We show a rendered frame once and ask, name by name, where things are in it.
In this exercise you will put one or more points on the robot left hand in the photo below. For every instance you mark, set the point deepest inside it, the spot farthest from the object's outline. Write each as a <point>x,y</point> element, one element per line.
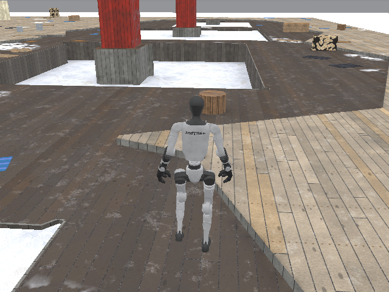
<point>160,174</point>

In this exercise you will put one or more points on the right robot shin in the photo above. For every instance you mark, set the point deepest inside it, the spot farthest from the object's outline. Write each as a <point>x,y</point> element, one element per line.
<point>207,220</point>

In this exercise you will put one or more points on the right robot upper arm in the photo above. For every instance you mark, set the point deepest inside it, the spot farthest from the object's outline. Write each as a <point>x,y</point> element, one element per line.
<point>214,129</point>

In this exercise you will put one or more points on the left robot upper arm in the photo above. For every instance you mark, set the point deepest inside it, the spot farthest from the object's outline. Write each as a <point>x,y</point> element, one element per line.
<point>177,127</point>

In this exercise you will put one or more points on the right robot forearm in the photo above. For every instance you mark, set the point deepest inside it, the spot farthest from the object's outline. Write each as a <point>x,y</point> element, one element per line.
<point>225,161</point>

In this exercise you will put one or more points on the robot right hand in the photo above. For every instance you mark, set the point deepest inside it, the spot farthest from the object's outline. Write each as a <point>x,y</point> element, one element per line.
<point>225,173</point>

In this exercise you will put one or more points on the left robot forearm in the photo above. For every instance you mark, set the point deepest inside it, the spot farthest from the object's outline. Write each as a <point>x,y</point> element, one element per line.
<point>164,162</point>

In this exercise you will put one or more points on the robot torso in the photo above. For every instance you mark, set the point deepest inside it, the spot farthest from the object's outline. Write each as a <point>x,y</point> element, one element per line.
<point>195,146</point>

